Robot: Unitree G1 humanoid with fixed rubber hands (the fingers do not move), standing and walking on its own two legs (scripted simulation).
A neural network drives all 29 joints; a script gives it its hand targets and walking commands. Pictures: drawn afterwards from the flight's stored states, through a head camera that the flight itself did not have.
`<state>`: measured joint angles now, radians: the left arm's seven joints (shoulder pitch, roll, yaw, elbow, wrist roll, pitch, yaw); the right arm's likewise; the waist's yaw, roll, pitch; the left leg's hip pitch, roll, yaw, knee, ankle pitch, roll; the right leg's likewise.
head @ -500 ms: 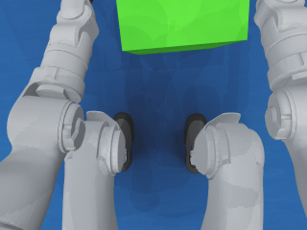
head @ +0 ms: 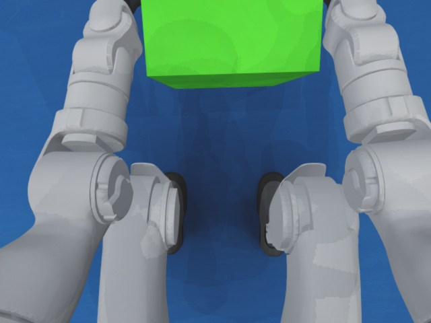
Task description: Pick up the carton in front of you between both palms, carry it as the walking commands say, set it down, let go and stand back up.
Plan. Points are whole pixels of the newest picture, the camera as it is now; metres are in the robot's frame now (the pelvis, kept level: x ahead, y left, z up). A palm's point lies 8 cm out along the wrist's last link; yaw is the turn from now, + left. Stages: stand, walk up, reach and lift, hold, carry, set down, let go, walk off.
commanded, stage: reach and lift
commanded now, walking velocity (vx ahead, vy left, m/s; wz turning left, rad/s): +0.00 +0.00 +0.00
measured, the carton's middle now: (226, 17) +0.54 -0.02 -0.21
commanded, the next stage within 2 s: none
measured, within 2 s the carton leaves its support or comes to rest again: neither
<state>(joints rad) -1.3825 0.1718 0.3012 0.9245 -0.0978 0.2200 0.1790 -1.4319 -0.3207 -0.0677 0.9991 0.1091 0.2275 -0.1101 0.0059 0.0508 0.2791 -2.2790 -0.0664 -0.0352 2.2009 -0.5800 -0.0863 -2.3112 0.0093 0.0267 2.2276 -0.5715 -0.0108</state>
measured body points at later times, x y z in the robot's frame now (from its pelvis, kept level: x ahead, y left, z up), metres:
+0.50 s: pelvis -0.01 +0.01 +0.12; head +0.26 -0.02 +0.48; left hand +0.51 +0.12 +0.05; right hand +0.50 -0.18 +0.05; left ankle +0.11 +0.14 -0.33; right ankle +0.11 -0.12 -0.33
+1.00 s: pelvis +0.04 +0.01 +0.25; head +0.20 -0.01 +0.67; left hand +0.47 +0.13 +0.21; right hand +0.46 -0.17 +0.21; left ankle +0.11 +0.14 -0.33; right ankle +0.10 -0.12 -0.33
